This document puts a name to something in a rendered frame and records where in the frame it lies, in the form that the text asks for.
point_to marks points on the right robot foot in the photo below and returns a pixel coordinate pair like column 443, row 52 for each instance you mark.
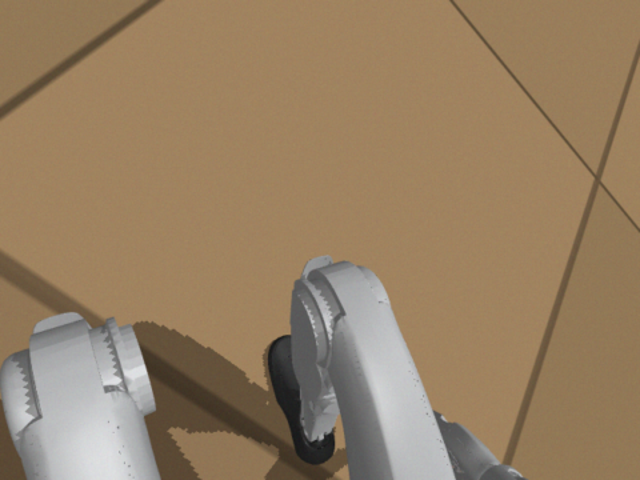
column 287, row 392

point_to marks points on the right robot arm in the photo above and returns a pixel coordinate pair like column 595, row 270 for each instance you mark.
column 502, row 472

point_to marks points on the right robot hand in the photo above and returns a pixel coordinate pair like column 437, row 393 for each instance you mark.
column 466, row 452

